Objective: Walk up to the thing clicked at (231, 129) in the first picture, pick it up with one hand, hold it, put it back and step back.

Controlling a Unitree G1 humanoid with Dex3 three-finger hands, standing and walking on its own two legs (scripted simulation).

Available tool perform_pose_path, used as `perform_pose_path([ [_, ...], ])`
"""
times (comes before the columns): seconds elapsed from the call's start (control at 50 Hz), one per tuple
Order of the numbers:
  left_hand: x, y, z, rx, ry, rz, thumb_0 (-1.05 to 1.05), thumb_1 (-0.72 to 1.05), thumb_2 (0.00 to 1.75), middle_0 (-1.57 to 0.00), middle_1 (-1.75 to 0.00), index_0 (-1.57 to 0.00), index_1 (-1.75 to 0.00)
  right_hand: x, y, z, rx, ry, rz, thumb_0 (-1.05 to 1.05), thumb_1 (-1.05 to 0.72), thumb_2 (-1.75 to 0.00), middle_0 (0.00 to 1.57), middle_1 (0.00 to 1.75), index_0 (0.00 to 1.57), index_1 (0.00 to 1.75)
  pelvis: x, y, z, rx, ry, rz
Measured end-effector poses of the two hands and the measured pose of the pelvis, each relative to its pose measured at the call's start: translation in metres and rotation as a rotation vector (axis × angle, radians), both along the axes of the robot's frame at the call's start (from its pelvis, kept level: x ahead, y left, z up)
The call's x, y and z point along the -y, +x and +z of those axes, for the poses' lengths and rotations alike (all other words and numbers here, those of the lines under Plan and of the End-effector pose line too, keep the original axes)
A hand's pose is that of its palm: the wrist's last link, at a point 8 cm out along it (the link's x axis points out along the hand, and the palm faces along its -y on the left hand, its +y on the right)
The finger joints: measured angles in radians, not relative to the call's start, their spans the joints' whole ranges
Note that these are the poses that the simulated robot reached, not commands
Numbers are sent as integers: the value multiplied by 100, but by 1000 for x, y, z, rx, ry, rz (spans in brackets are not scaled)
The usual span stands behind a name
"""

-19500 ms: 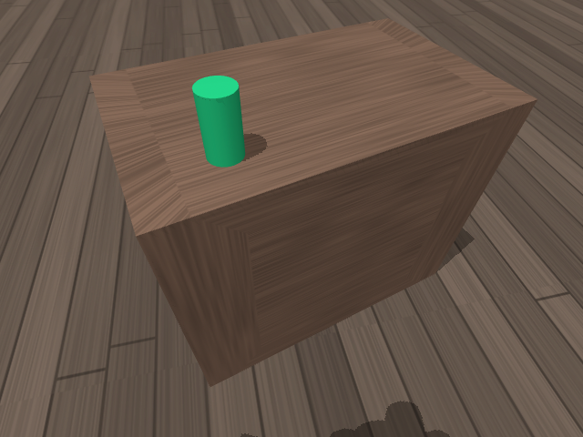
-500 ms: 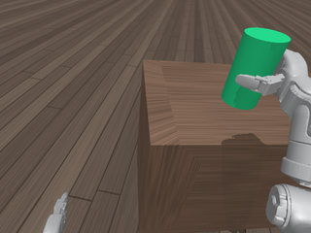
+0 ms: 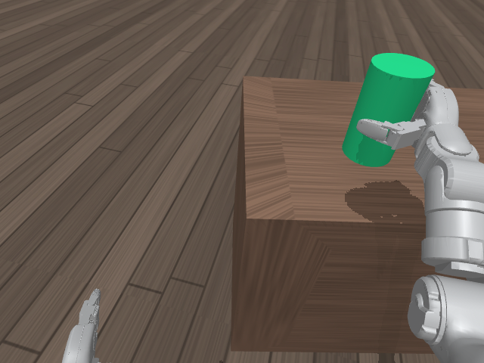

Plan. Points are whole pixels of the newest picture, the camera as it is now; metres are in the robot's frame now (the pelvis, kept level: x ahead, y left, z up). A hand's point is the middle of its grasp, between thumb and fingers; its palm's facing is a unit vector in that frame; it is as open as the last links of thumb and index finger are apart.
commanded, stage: crouch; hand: right
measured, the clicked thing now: (382, 113) +0.42 -0.17 +0.25
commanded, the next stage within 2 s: lower in 0.66 s
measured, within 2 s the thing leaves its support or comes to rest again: rests again in 1.64 s
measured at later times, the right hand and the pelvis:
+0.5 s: hand (370, 122) +0.47 -0.18 +0.21, palm faces +0.18 +0.98 -0.03, open 11.3 cm; pelvis +0.01 +0.00 +0.00, yaw +0 degrees
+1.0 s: hand (359, 134) +0.49 -0.18 +0.17, palm faces +0.17 +0.99 -0.03, open 11.3 cm; pelvis +0.01 +0.00 +0.00, yaw +1 degrees
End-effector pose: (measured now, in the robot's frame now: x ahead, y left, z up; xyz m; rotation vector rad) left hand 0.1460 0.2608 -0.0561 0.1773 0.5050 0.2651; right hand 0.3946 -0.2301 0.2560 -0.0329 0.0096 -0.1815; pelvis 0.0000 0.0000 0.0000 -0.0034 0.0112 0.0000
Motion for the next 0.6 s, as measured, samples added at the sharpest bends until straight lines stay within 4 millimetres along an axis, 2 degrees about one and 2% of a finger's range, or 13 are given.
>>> perform_pose_path([
  [0.12,0,0,-4,-14,-15,-4,-1,-51,4,-6,-6,-6,-5,-4,15,-24,-76,6,31,-1,61,-103,69,109,70,110,1,1,0,-24,-3,2],
  [0.22,-3,-4,0,-17,-1,3,-1,-51,4,-6,-5,-6,-5,-8,23,-41,-68,27,29,-1,61,-102,69,109,71,109,0,2,0,-35,-6,6],
  [0.38,-11,-4,3,-41,31,35,-1,-51,4,-6,-5,-5,-5,-3,35,-42,-11,16,-8,-1,61,-102,70,108,71,109,-1,7,-1,-49,-2,12],
  [0.52,0,7,-1,-50,-1,13,-1,-51,4,-6,-5,-5,-5,1,44,-46,-28,3,7,-1,61,-102,70,108,71,109,0,12,-1,-69,1,8],
  [0.6,1,6,-4,-62,-10,12,-1,-52,4,-6,-5,-5,-5,1,46,-52,-45,-2,14,-1,61,-102,70,108,71,109,1,14,-1,-76,-1,8],
])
